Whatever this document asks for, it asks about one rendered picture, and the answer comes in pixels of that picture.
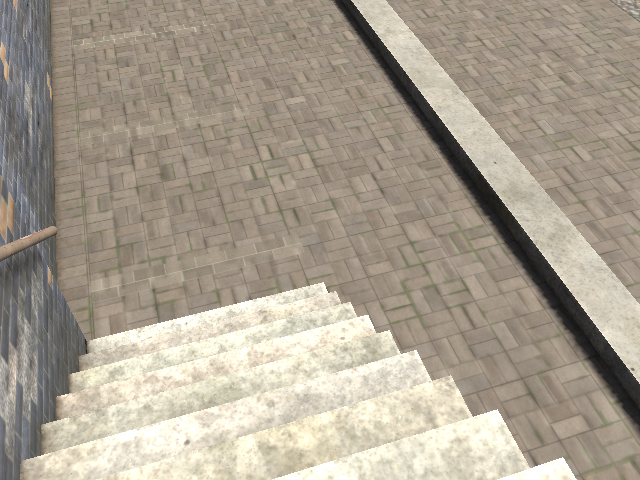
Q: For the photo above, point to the stairs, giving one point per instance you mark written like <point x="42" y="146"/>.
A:
<point x="291" y="386"/>

